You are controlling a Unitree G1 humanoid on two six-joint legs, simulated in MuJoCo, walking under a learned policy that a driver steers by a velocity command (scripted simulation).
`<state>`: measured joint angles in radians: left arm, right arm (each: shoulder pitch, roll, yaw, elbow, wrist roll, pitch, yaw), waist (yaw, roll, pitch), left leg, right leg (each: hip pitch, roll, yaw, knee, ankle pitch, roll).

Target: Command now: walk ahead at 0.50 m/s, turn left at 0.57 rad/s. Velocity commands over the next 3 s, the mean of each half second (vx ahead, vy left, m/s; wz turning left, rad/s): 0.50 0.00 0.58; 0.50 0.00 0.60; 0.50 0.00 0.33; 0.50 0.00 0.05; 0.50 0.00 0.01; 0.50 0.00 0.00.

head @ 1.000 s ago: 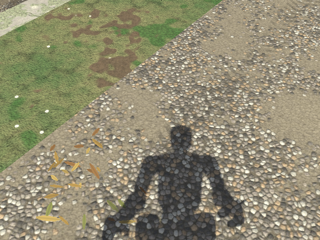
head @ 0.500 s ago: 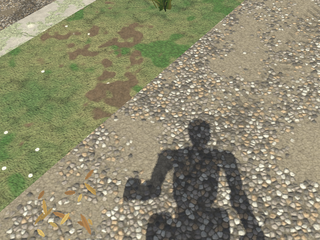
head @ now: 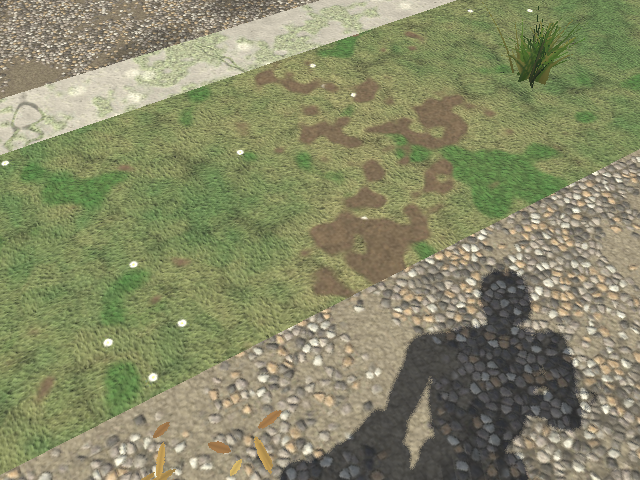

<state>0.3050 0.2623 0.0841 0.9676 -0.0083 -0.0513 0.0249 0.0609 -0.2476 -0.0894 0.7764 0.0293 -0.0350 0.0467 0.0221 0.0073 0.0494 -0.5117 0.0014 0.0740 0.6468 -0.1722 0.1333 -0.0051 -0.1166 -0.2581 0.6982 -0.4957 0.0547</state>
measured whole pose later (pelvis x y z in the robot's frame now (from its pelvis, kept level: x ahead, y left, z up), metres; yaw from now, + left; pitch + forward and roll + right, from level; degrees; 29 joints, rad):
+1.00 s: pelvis +0.52 +0.13 +0.00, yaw +36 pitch +2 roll -2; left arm 0.32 0.31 0.09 0.88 -0.02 -0.05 0.01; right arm 0.06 -0.28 -0.07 0.60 0.02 -0.02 0.05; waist 0.07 0.02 0.04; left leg -0.52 0.02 0.05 0.59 -0.11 0.11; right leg 0.05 -0.09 -0.26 0.48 -0.47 0.06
